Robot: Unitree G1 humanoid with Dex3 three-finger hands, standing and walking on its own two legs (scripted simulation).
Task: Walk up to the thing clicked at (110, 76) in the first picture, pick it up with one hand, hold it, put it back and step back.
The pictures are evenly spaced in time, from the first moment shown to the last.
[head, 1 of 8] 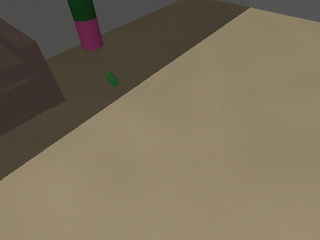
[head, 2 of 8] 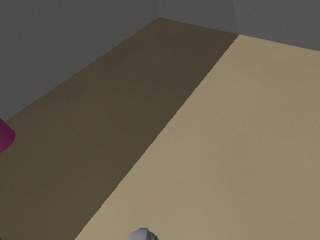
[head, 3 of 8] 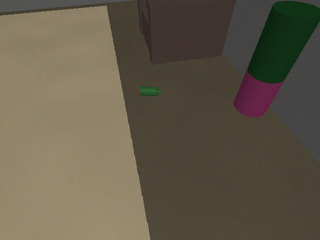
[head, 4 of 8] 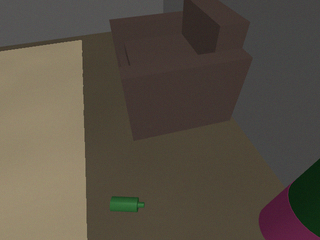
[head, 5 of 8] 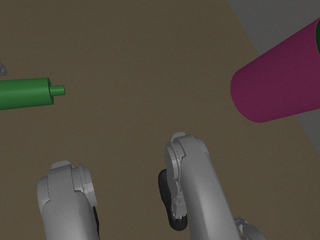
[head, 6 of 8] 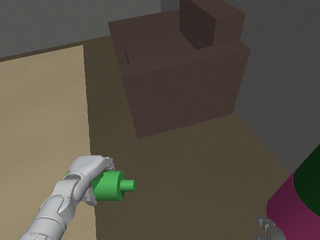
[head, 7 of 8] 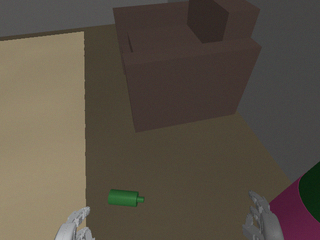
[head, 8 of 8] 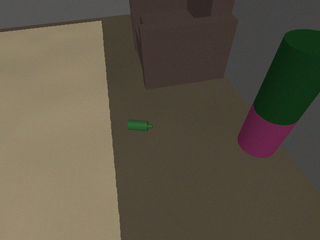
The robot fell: no
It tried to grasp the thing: yes
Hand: left
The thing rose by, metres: 0.67
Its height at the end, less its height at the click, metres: +0.00
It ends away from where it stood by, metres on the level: 0.02
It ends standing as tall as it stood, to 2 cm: yes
